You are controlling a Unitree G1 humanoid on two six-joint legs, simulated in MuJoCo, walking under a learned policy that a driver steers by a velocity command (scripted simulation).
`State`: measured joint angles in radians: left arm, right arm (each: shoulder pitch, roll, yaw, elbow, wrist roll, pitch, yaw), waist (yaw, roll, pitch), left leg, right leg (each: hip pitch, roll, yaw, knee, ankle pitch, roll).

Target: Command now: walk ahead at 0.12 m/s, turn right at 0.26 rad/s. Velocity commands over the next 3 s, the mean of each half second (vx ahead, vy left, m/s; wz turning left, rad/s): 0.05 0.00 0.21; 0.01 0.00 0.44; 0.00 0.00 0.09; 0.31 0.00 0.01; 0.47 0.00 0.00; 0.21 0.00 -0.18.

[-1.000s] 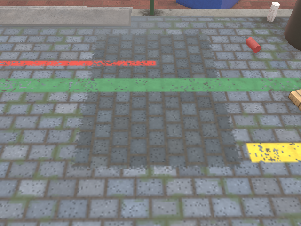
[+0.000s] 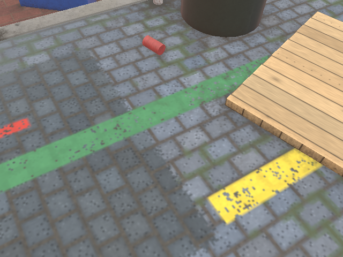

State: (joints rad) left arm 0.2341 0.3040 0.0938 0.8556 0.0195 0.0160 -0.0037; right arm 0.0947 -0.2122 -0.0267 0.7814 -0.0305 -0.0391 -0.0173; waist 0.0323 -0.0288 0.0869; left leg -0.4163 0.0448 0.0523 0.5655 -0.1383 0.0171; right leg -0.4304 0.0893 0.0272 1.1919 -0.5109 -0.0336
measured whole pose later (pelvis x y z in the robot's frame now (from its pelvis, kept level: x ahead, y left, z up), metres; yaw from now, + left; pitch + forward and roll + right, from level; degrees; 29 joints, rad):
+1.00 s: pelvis +0.01 +0.02 +0.02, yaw +25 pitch +0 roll -1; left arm 0.17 0.28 0.05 0.84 0.01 0.06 0.02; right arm 0.23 -0.27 -0.05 0.80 -0.02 0.04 0.00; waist -0.01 0.00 0.05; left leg -0.22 -0.12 -0.13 0.44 -0.21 0.08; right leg -0.38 0.00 0.03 0.77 -0.38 0.02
